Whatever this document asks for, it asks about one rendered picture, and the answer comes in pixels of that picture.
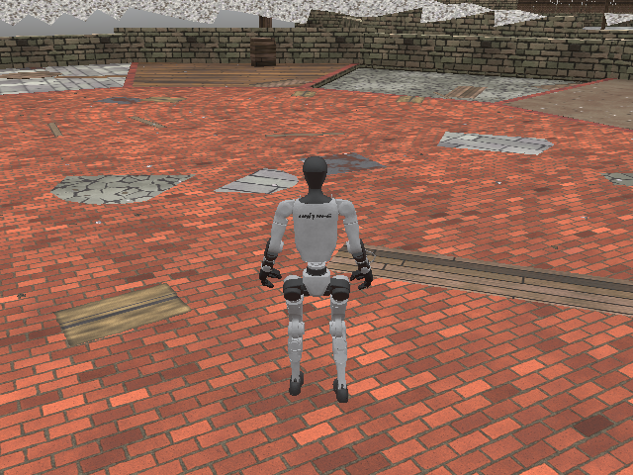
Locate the right robot forearm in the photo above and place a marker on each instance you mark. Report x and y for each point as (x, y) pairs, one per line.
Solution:
(362, 260)

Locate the left robot hand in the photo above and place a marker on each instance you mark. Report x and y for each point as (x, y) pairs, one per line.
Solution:
(273, 274)

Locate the robot left shin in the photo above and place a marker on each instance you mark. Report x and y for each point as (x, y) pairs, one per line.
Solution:
(295, 349)

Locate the humanoid robot head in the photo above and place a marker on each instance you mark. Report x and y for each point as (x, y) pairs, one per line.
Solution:
(315, 169)

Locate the left robot forearm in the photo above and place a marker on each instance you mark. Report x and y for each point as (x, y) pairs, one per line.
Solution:
(268, 259)

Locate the right robot upper arm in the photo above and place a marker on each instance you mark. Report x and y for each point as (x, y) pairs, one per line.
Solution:
(346, 209)

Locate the right robot hand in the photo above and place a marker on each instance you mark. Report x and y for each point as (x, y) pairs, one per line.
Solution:
(358, 275)

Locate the left robot upper arm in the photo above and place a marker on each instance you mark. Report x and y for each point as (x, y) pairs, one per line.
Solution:
(284, 209)

